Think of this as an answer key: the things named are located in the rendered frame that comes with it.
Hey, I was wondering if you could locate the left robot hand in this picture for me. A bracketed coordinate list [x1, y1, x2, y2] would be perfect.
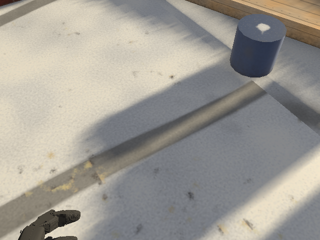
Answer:
[18, 209, 81, 240]

